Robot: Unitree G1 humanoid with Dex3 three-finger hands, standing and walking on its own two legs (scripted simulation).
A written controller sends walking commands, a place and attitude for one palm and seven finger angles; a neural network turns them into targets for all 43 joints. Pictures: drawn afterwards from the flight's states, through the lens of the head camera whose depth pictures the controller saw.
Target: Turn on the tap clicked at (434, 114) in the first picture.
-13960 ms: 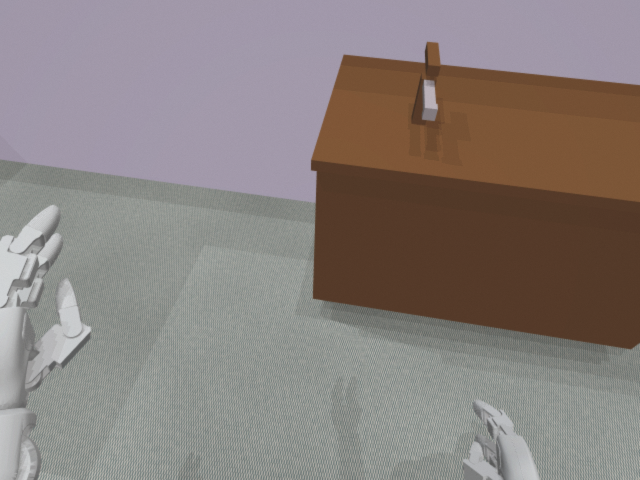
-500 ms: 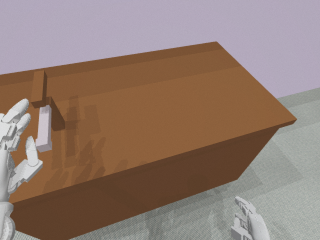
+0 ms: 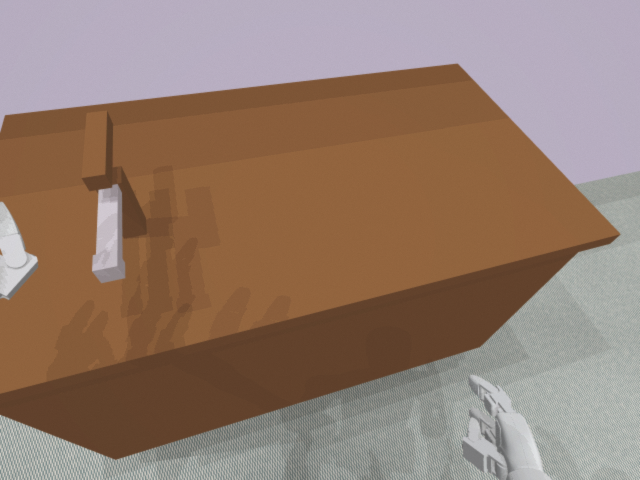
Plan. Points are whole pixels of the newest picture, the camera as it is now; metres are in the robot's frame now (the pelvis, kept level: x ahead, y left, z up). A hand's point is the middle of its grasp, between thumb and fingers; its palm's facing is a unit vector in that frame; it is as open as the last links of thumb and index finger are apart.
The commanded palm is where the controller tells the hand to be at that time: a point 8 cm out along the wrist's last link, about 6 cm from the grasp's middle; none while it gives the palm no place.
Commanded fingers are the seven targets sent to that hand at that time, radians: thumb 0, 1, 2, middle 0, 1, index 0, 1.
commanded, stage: come to a stop and stand still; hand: left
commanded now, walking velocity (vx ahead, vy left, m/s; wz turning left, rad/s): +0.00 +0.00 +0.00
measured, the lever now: (109, 266) +0.32 +0.30 +0.05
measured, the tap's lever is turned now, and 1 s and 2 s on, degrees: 0 0 0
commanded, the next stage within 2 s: look again from close up in 0.64 s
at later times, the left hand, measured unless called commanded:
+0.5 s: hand out of the picture +0.18 +0.31 +0.17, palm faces +0.40 -0.86 -0.31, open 7.4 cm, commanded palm +0.12 +0.35 +0.18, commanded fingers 0.00 0.90 0.90 -0.20 -0.30 -0.20 -0.30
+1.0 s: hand out of the picture +0.16 +0.33 +0.16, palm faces +0.43 -0.82 -0.36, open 7.4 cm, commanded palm +0.11 +0.36 +0.18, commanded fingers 0.00 0.90 0.90 -0.20 -0.30 -0.20 -0.30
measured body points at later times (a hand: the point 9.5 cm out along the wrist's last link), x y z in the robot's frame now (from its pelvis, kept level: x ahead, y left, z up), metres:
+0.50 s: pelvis -0.04 +0.07 +0.00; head -0.05 +0.09 +0.45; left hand +0.15 +0.36 +0.18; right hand +0.14 -0.14 -0.06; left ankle +0.02 +0.08 -0.74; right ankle -0.01 -0.09 -0.74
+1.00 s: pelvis -0.04 +0.07 +0.00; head -0.05 +0.09 +0.45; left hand +0.13 +0.37 +0.18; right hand +0.14 -0.14 -0.07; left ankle +0.02 +0.08 -0.74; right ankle -0.01 -0.09 -0.74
